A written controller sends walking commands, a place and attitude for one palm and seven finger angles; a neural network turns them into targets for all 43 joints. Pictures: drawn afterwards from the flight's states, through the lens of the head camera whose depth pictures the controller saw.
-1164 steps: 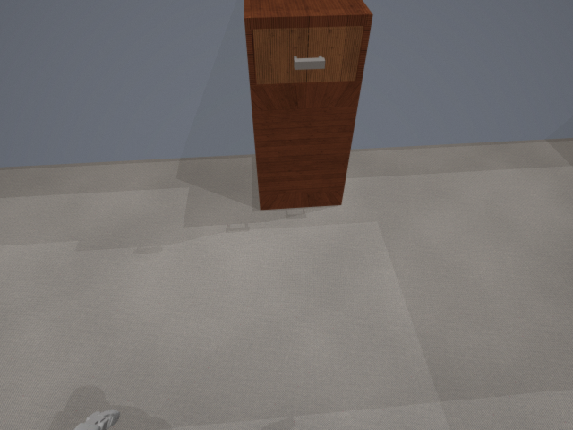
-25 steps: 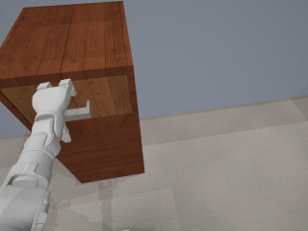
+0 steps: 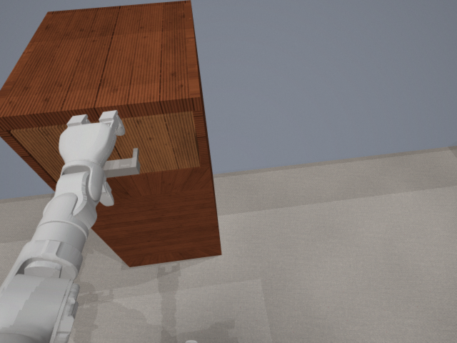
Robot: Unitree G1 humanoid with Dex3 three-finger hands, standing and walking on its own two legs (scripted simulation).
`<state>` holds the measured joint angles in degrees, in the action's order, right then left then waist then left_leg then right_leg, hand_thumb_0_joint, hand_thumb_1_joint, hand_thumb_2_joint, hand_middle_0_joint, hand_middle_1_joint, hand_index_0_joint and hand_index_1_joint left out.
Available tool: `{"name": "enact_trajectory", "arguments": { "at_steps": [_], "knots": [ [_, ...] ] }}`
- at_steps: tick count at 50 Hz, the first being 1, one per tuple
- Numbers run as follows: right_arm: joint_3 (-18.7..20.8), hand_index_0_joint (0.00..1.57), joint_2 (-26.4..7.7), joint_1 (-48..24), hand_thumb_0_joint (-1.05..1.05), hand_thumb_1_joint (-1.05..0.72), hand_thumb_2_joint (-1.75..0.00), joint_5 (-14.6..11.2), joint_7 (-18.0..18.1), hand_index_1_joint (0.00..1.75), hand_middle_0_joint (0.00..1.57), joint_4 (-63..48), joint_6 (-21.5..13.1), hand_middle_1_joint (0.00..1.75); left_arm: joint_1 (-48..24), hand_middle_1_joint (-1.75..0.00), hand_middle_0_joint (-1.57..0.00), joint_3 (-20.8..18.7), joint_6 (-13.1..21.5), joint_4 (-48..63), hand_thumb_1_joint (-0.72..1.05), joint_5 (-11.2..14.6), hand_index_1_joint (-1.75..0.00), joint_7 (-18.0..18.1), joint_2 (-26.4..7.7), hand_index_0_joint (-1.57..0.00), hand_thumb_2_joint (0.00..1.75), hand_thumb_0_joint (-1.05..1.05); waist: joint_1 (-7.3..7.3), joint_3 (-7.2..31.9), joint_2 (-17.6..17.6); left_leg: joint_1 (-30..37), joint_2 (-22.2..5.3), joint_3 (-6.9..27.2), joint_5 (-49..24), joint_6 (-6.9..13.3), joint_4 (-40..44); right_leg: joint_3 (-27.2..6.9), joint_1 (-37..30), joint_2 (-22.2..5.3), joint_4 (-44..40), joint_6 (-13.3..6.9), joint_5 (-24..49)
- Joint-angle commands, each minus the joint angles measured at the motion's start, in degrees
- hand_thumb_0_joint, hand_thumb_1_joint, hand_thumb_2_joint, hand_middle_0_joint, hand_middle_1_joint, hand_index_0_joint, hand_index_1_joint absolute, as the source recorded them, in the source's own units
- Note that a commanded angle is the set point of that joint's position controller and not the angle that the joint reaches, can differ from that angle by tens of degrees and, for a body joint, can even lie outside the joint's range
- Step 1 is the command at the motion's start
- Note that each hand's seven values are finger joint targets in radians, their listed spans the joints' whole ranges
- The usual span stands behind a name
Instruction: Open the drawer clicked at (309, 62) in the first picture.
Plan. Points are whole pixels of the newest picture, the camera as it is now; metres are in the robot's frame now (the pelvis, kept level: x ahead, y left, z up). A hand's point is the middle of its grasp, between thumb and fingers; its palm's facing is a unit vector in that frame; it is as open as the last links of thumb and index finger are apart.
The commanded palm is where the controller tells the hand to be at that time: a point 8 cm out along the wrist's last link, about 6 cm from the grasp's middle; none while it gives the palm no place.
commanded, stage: re-aim the fingers above the handle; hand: left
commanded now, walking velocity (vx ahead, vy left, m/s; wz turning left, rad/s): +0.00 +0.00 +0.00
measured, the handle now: (116, 161) +0.49 +0.26 +0.00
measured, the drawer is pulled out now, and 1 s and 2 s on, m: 0.00 0.00 0.00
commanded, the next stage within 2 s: lower the fingers behind the handle in 1.88 s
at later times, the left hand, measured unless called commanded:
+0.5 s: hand (86, 162) +0.43 +0.28 +0.07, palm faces +0.01 +0.01 -1.00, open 13.8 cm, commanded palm +0.41 +0.26 +0.12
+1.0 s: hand (93, 160) +0.44 +0.27 +0.06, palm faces -0.01 +0.00 -1.00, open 13.6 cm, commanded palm +0.41 +0.27 +0.12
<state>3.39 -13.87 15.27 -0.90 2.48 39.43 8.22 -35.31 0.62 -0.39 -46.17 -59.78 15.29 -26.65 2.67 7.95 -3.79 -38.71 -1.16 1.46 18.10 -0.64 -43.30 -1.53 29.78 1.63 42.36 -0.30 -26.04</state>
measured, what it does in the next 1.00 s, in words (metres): stands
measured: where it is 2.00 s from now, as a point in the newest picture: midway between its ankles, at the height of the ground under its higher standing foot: outside the picture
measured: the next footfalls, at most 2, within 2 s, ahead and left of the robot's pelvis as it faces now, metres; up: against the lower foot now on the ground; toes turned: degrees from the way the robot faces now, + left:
none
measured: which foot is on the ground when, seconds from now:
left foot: down 0.00-1.00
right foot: down 0.00-1.00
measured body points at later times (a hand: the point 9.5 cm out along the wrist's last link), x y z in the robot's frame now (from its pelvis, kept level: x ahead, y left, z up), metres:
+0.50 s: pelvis +0.00 +0.00 +0.00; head +0.05 -0.02 +0.45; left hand +0.43 +0.27 +0.12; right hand +0.06 -0.27 -0.14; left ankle +0.03 +0.13 -0.71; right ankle -0.06 -0.12 -0.71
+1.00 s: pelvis -0.01 +0.01 +0.00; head +0.05 -0.02 +0.45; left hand +0.43 +0.26 +0.12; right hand +0.05 -0.25 -0.14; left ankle +0.03 +0.13 -0.71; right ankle -0.06 -0.12 -0.71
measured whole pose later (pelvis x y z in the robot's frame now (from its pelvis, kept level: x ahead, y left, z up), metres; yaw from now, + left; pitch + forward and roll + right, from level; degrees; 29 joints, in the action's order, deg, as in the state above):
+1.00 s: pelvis -0.01 +0.01 +0.00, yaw -2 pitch +14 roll -1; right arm 1.3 -13.3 15.6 -1.9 3.5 40.4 9.2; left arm -37.8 -0.4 -5.5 -52.6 -59.2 15.5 -28.0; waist 3.7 7.6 -4.2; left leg -38.3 -1.4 -0.4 17.1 0.0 -41.8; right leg -3.3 30.2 1.5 41.5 0.5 -24.7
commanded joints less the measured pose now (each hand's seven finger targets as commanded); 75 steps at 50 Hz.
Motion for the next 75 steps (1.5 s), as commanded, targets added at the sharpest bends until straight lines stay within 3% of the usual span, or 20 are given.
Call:
{"name": "enact_trajectory", "arguments": {
  "at_steps": [1, 6, 12, 16, 20, 24, 26, 30, 32, 36, 42, 47, 49, 51, 56, 62, 66, 68, 71, 75],
  "knots": [
    [3.1, 0.20, -8.7, 3.2, 0.00, -0.90, -0.90, -0.1, 0.2, 0.30, 0.20, -4.6, -1.3, 0.30, -21.4, -1.20, -0.30, -4.0, -4.5, 8.4, -0.50, 0.8, -1.20, 1.0, -15.0, -0.30, 0.30, 0.00, 0.38, 21.6, 2.6, 19.5, 2.8, -4.3, -22.8, 3.1, 1.5, 2.6, -5.6, 2.0, -5.4, -1.1, 32.6],
    [3.0, 0.20, -8.9, 2.7, 0.00, -0.90, -0.90, -0.6, 0.7, 0.30, 0.20, -5.4, -1.1, 0.30, -22.4, -1.20, -0.30, 2.6, -2.8, 12.0, -0.50, 3.6, -1.20, -5.2, -9.3, -0.30, 0.30, 0.00, 2.67, 17.1, 4.8, 20.3, 3.0, -4.1, -20.2, 3.9, 2.7, 2.0, -4.9, 1.6, -7.8, -0.4, 32.7],
    [2.8, 0.20, -8.2, 3.0, 0.00, -0.90, -0.90, -0.5, 1.7, 0.30, 0.20, -4.6, -1.2, 0.30, -23.7, -1.20, -0.30, -4.5, 4.1, 14.6, -0.50, 1.9, -1.20, -4.2, -16.9, -0.30, 0.30, 0.00, 0.59, 16.8, 1.6, 19.6, 3.2, -3.5, -18.9, 3.8, 3.0, 1.5, -3.2, 1.7, -6.8, -0.8, 28.9],
    [3.0, 0.20, -8.4, 3.2, 0.00, -0.90, -0.90, -0.1, 1.3, 0.30, 0.20, -4.1, -1.4, 0.30, -21.0, -1.20, -0.30, -12.6, 3.2, 11.1, -0.50, 0.5, -1.20, 1.0, -24.1, -0.30, 0.30, 0.00, -1.84, 18.1, 0.8, 16.2, 3.0, -3.6, -19.0, 3.1, 2.3, 2.0, -4.5, 1.9, -5.0, -1.5, 27.2],
    [3.0, 0.20, -8.5, 3.1, 0.00, -0.90, -0.90, -0.3, 0.8, 0.30, 0.20, -4.4, -1.7, 0.30, -19.8, -1.20, -0.30, -10.0, -1.2, 7.2, -0.50, -0.4, -1.20, 3.1, -22.0, -0.30, 0.30, 0.00, -1.60, 19.5, 0.1, 15.7, 2.9, -4.6, -19.4, 2.7, 2.0, 2.3, -4.4, 2.0, -4.5, -1.2, 28.3],
    [3.2, 0.20, -9.2, 3.7, 0.00, -0.90, -0.90, -1.0, 0.5, 0.30, 0.20, -4.7, -1.6, 0.30, -21.8, -1.20, -0.30, -2.0, -3.8, 6.7, -0.50, 1.2, -1.20, -0.7, -14.7, -0.30, 0.30, 0.00, 1.37, 19.8, 2.8, 18.5, 2.7, -4.5, -18.6, 3.3, 2.6, 2.4, -3.5, 2.0, -6.5, -0.6, 28.4],
    [3.6, 0.20, -9.2, 4.1, 0.00, -0.90, -0.90, -0.8, 0.7, 0.30, 0.20, -4.9, -2.0, 0.30, -23.7, -1.20, -0.30, 2.7, -3.0, 9.3, -0.50, 3.2, -1.20, -3.8, -9.6, -0.30, 0.30, 0.00, 3.62, 19.1, 4.3, 20.7, 2.5, -4.2, -19.0, 3.7, 2.3, 2.2, -3.3, 1.8, -7.5, -0.5, 29.3],
    [3.7, 0.20, -8.8, 4.2, 0.00, -0.90, -0.90, -0.4, 1.8, 0.30, 0.20, -4.4, -2.2, 0.30, -27.5, -1.20, -0.30, 4.1, 2.5, 16.6, -0.50, 4.1, -1.20, -6.9, -8.8, -0.30, 0.30, 0.00, 3.83, 17.7, 0.0, 24.9, 2.6, -2.8, -20.3, 3.9, 2.3, 2.5, 0.6, 2.1, -7.2, -0.9, 26.7],
    [3.2, 0.20, -8.3, 4.1, 0.00, -0.90, -0.90, -0.4, 1.9, 0.30, 0.20, -4.1, -2.4, 0.30, -30.1, -1.20, -0.30, 2.2, 5.2, 18.4, -0.50, 3.2, -1.20, -5.7, -10.7, -0.30, 0.30, 0.00, 3.45, 17.5, -1.1, 25.5, 2.5, -2.0, -20.4, 3.7, 2.4, 2.7, 2.8, 2.3, -6.9, -1.0, 24.4],
    [2.7, 0.20, -8.6, 4.6, 0.00, -0.90, -0.90, 0.0, 1.4, 0.30, 0.20, -3.1, -2.2, 0.30, -28.0, -1.20, -0.30, -9.6, 4.6, 12.4, -0.50, 1.0, -1.20, 0.5, -21.9, -0.30, 0.30, 0.00, -0.40, 17.0, -2.5, 20.0, 2.5, -1.6, -19.1, 2.7, 2.3, 3.6, 2.2, 2.6, -4.7, -2.3, 20.6],
    [1.6, 0.20, -8.3, 2.1, 0.00, -0.90, -0.90, -0.2, 0.7, 0.30, 0.20, -4.8, -1.1, 0.30, -20.8, -1.20, -0.30, -11.3, -5.1, 4.9, -0.50, -1.2, -1.20, 5.6, -24.8, -0.30, 0.30, 0.00, -4.05, 21.8, 0.1, 15.3, 2.5, -4.1, -19.7, 1.9, 3.0, 3.3, -4.3, 2.3, -3.7, -1.7, 24.3],
    [1.2, 0.20, -9.1, 1.6, 0.00, -0.90, -0.90, -1.2, 2.1, 0.30, 0.20, -4.6, -0.5, 0.30, -24.8, -1.20, -0.30, -9.4, -8.4, 2.5, -0.50, 0.3, -1.20, 2.8, -25.8, -0.30, 0.30, 0.00, -1.55, 20.6, 6.0, 14.6, 2.4, -4.7, -15.1, 2.9, 4.6, 2.1, -7.1, 1.7, -6.8, -0.3, 23.7],
    [1.4, 0.20, -9.4, 2.7, 0.00, -0.90, -0.90, -1.3, 2.5, 0.30, 0.20, -4.4, -0.7, 0.30, -25.7, -1.20, -0.30, -8.2, -7.5, 1.3, -0.50, 1.0, -1.20, 0.1, -24.6, -0.30, 0.30, 0.00, -0.03, 18.8, 7.2, 14.8, 2.4, -4.5, -14.1, 3.3, 4.8, 2.1, -6.4, 1.5, -7.9, 0.0, 23.5],
    [2.0, 0.20, -9.6, 4.0, 0.00, -0.90, -0.90, -1.2, 2.7, 0.30, 0.20, -4.5, -1.3, 0.30, -26.0, -1.20, -0.30, -3.8, -5.1, 1.6, -0.50, 1.7, -1.20, -3.3, -19.3, -0.30, 0.30, 0.00, 2.14, 17.8, 6.9, 16.7, 2.3, -4.3, -14.4, 3.7, 4.6, 2.2, -5.3, 1.4, -8.6, -0.2, 24.2],
    [3.2, 0.20, -8.4, 5.8, 0.00, -0.90, -0.90, -0.3, 2.4, 0.30, 0.20, -4.5, -2.8, 0.30, -28.4, -1.20, -0.30, 9.3, 4.3, 14.0, -0.50, 3.7, -1.20, -9.6, -3.7, -0.30, 0.30, 0.00, 5.28, 16.0, -0.4, 25.6, 2.2, -2.7, -19.3, 4.1, 2.6, 2.4, 2.8, 2.2, -8.4, -1.0, 23.2],
    [3.1, 0.20, -8.7, 5.9, 0.00, -0.90, -0.90, -0.3, 1.6, 0.30, 0.20, -3.4, -2.5, 0.30, -28.3, -1.20, -0.30, -6.3, 8.2, 14.1, -0.50, 2.6, -1.20, -2.3, -18.5, -0.30, 0.30, 0.00, 0.59, 16.7, -1.7, 20.9, 2.4, -1.4, -18.5, 2.9, 2.1, 3.3, 4.2, 2.8, -5.2, -1.9, 20.2],
    [2.4, 0.20, -8.7, 3.7, 0.00, -0.90, -0.90, 0.5, 1.0, 0.30, 0.20, -3.6, -2.3, 0.30, -27.1, -1.20, -0.30, -15.3, 2.5, 12.8, -0.50, -1.0, -1.20, 6.8, -28.3, -0.30, 0.30, 0.00, -3.67, 22.6, -4.4, 16.4, 2.9, -2.4, -21.0, 2.1, 1.2, 3.4, -0.7, 2.7, -2.0, -2.5, 22.8],
    [2.3, 0.20, -8.1, 2.7, 0.00, -0.90, -0.90, 0.5, 0.6, 0.30, 0.20, -4.3, -2.4, 0.30, -23.8, -1.20, -0.30, -13.3, -1.9, 12.2, -0.50, -1.9, -1.20, 9.2, -26.0, -0.30, 0.30, 0.00, -4.69, 26.8, -6.5, 18.1, 2.9, -3.7, -23.9, 1.8, 0.9, 3.5, -3.5, 2.7, -1.4, -2.4, 26.7],
    [2.1, 0.20, -8.5, 1.6, 0.00, -0.90, -0.90, 0.0, 0.8, 0.30, 0.20, -4.3, -1.8, 0.30, -21.5, -1.20, -0.30, -13.5, -6.8, 10.3, -0.50, -0.5, -1.20, 8.5, -26.6, -0.30, 0.30, 0.00, -4.17, 28.4, 0.7, 16.8, 2.7, -4.7, -24.1, 2.1, 1.3, 2.7, -9.1, 2.6, -2.7, -1.4, 31.4],
    [2.2, 0.20, -9.3, 1.4, 0.00, -0.90, -0.90, -0.9, 1.7, 0.30, 0.20, -4.5, -1.6, 0.30, -21.9, -1.20, -0.30, -8.7, -10.2, 8.1, -0.50, 1.6, -1.20, 2.8, -23.2, -0.30, 0.30, 0.00, -0.84, 23.4, 5.0, 17.0, 2.7, -5.1, -19.3, 3.2, 3.4, 2.3, -9.6, 2.0, -6.3, -0.1, 31.2]
  ]
}}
